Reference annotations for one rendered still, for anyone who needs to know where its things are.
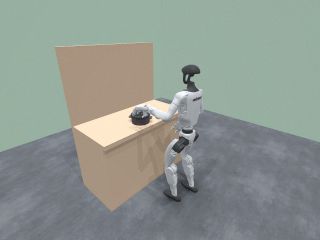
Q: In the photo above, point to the table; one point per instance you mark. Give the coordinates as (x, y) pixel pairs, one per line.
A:
(102, 85)

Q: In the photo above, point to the lid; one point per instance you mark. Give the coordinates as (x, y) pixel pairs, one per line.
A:
(139, 116)

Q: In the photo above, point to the pot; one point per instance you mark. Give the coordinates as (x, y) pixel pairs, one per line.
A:
(140, 121)

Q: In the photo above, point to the right robot shin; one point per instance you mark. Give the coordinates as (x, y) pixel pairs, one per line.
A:
(189, 172)

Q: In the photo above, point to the robot left hand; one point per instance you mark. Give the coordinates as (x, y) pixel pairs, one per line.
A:
(138, 109)

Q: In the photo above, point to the left robot upper arm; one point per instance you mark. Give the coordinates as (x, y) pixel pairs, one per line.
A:
(179, 98)

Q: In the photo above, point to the robot left forearm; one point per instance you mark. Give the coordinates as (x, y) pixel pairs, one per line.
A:
(155, 112)

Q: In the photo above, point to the right robot upper arm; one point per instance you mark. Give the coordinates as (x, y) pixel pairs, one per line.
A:
(201, 110)

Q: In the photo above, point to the robot right hand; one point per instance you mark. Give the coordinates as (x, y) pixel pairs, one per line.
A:
(178, 127)

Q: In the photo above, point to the humanoid robot head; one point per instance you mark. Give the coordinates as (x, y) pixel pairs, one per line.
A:
(190, 70)

